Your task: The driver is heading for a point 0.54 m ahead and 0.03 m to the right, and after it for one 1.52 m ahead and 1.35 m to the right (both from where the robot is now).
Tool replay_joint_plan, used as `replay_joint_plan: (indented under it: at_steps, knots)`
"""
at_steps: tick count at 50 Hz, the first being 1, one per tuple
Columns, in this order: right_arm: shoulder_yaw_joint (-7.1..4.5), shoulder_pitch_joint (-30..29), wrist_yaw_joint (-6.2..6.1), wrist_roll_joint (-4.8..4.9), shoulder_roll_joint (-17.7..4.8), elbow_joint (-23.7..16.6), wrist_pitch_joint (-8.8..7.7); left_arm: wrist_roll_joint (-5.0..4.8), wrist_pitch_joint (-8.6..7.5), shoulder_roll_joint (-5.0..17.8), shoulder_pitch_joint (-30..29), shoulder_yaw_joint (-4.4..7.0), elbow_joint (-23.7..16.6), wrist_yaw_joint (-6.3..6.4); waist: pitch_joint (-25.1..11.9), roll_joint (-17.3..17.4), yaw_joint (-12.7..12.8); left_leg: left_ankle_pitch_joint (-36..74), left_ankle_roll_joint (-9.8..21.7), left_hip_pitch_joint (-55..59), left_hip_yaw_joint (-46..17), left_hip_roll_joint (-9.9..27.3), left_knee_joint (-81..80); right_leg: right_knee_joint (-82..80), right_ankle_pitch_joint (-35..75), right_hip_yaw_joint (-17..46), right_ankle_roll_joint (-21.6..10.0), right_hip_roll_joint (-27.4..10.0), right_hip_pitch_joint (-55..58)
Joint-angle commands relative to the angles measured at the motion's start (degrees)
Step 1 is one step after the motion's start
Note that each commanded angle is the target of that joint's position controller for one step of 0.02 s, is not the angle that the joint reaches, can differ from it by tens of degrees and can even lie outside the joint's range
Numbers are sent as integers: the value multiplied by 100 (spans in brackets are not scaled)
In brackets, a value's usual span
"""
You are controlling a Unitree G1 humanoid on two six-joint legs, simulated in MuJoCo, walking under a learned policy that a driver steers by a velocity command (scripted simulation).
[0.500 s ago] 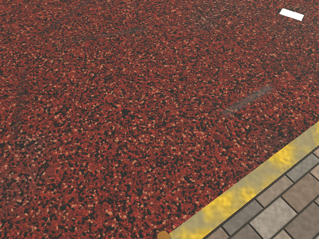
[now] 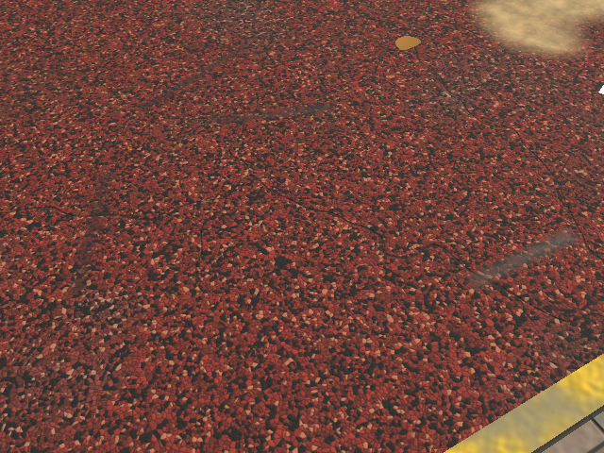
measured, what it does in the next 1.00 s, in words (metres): walks ahead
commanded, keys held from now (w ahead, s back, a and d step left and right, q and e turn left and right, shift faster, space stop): no key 0.44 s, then w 0.56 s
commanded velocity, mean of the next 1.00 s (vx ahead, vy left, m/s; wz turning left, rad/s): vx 0.18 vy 0.00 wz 0.01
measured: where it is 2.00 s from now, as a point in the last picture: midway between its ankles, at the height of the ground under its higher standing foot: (314, 409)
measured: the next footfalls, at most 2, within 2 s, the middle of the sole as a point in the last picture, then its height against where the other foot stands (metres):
left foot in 1.06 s outside the picture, level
right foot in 1.58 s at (370, 407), level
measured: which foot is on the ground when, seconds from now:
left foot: down 0.00-0.66, up 0.68-1.00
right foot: down 0.00-1.00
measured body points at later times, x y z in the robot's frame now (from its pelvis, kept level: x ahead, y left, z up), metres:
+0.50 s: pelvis +0.00 +0.01 +0.00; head +0.01 +0.01 +0.45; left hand +0.05 +0.28 -0.15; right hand +0.10 -0.24 -0.14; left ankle +0.01 +0.13 -0.74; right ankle -0.04 -0.13 -0.74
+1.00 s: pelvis +0.14 +0.00 +0.00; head +0.18 +0.00 +0.44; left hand +0.02 +0.25 -0.13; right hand +0.38 -0.21 -0.10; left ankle +0.31 +0.13 -0.71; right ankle -0.03 -0.12 -0.74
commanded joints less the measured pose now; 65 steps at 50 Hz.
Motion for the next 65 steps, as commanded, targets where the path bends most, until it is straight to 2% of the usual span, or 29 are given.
replay_joint_plan:
  at_steps: [1,12,22,24,26,29,31,32,33,34,35,36,37,39,41,45,49,51,52,53,54,55,56,57,58,59,60,62,65]
  knots:
    - [-145,1,24,-16,-579,-240,-93,-10,38,739,-1,156,-221,51,-383,334,-88,2287,356,736,-283,310,-30,-144,1516,12,-58,-124,-359]
    - [-111,-76,16,21,-579,226,-207,-13,249,739,-141,179,124,154,-257,110,-34,2134,360,476,-295,295,-66,-167,1420,18,15,-139,14]
    - [-75,-91,-26,26,-522,759,-189,-9,261,696,-116,167,483,198,-68,70,-64,1383,317,437,-196,201,-240,-336,996,-26,38,-102,-99]
    - [-103,44,-48,70,-575,915,-150,-53,266,635,44,161,599,207,-68,162,-91,-536,405,386,-154,79,-341,-195,-387,-237,-53,100,-269]
    - [-145,150,-54,109,-712,967,-158,-93,217,597,-44,148,517,218,370,348,-184,-2603,641,-33,-564,279,-700,90,-1500,-273,-228,164,-807]
    - [-197,512,-3,155,-899,1093,-337,-151,-39,372,-30,98,402,149,629,1074,-239,-3537,1191,-14,-2033,1167,-1478,964,-1112,-386,-366,200,-1295]
    - [-197,321,21,167,-899,1041,-404,-162,-164,348,208,109,466,74,615,1058,-56,-3302,1266,-542,-2273,1311,-1564,881,-862,-256,-585,94,-683]
    - [-164,-130,36,192,-820,893,-409,-159,-210,307,601,104,599,43,628,937,224,-2923,1089,-1040,-1835,1072,-1335,260,-783,-169,-737,48,4]
    - [-95,-700,42,209,-595,676,-420,-150,-250,474,1197,152,805,35,633,478,539,-2262,747,-1530,-1018,603,-598,-504,-937,368,-893,-253,575]
    - [-6,-1041,39,227,-212,464,-509,-156,-301,976,1796,283,1013,26,608,-869,644,-1283,279,-2292,193,-182,1180,-1404,-1683,1960,-1232,-1034,1219]
    - [-31,-1212,28,253,-356,254,-636,-96,-348,1422,1982,375,1020,-34,773,-1642,683,-1671,180,-3283,302,-261,2177,-1982,-1137,3621,-1696,-2040,1639]
    - [-98,-1058,54,275,-589,345,-706,-9,-389,1080,1769,288,939,-35,811,-964,479,-1613,246,-3661,-48,63,2980,-1796,-563,3526,-1713,-2103,1792]
    - [-89,-663,105,280,-520,503,-744,-36,-422,863,1632,239,864,-51,678,-749,291,-1201,344,-3815,-66,227,3322,-1692,-102,3082,-1562,-1946,2008]
    - [-110,-649,169,235,-505,575,-775,-86,-392,705,1478,177,779,-81,615,-539,208,-509,416,-3941,81,506,3323,-1785,868,2237,-1313,-1728,2090]
    - [-85,-867,244,188,-351,508,-771,-45,-296,463,1524,99,758,-39,531,-615,228,30,320,-3495,315,546,2750,-1945,1706,1418,-1150,-1370,1825]
    - [78,-1664,344,186,-11,211,-724,-23,-213,713,1589,126,656,92,655,-627,356,1125,136,-2192,725,214,1032,-2262,1816,552,-1064,-969,766]
    - [37,-1820,386,235,-365,53,-684,-146,-236,903,1675,226,708,108,758,-768,164,1333,327,-1613,579,173,333,-2275,2158,496,-1025,-1333,943]
    - [-82,-1408,376,214,-639,112,-695,-136,-194,993,1551,279,670,101,379,-821,-181,1147,534,-939,660,-6,234,-1577,3991,323,-875,-1405,1274]
    - [-190,-742,347,216,-812,301,-684,-110,-152,988,1482,286,640,101,-76,-823,-542,1077,679,-68,762,-161,239,-753,4985,133,-762,-1275,1227]
    - [-320,220,300,240,-1020,599,-654,-61,-116,944,1442,266,576,102,-660,-752,-977,1041,840,1234,702,-135,254,393,5124,-14,-605,-1038,726]
    - [-427,1241,226,172,-1450,809,-613,77,-113,693,1528,170,413,97,-1480,119,-1226,533,1197,2955,-807,1100,289,2319,3100,-178,-449,-656,-636]
    - [-401,1496,311,100,-1607,954,-615,-54,-234,-205,2233,-41,404,44,-2409,1797,-736,-1290,2071,4068,-3785,2325,-926,4150,-1216,209,-205,395,-2249]
    - [-247,1090,339,143,-1053,920,-657,-224,-378,459,1630,116,346,19,-1597,1190,-845,-1762,1782,3361,-3959,2096,-1512,4821,-1276,705,-344,116,-2836]
    - [-176,545,332,153,-835,838,-701,-350,-459,755,1028,214,132,7,-692,886,-697,-1332,1547,2460,-3046,1951,-1582,4871,-735,507,-469,-170,-3155]
    - [-137,95,346,114,-744,753,-745,-311,-485,731,802,219,104,49,-362,310,-488,-460,1452,1595,-2345,1750,-1687,4630,-183,411,-488,-466,-2845]
    - [-104,-138,367,46,-607,732,-774,-219,-456,677,752,271,108,83,-171,224,-299,148,1394,969,-1764,1524,-1789,4343,130,356,-466,-643,-2569]
    - [-69,-226,371,-13,-502,765,-794,-183,-384,561,911,281,125,86,-186,385,-99,342,1356,598,-1391,1353,-1937,4166,308,400,-460,-787,-2210]
    - [-48,-152,353,20,-444,883,-819,-189,-248,371,991,284,118,93,-74,470,36,496,1410,230,-946,1267,-2191,3831,313,326,-398,-862,-2074]
    - [-97,133,224,-22,-693,1049,-859,-149,-144,452,374,323,-150,103,253,311,-31,696,1465,181,-530,1346,-2475,3205,956,359,-232,-941,-2749]
Velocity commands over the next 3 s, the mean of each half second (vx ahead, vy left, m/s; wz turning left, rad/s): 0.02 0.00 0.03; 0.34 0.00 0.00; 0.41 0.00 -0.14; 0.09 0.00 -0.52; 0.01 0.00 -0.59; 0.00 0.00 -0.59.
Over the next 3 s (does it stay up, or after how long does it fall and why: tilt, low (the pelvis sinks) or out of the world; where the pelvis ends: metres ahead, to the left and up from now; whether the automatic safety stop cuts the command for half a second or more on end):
stays up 0.56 0.00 0.00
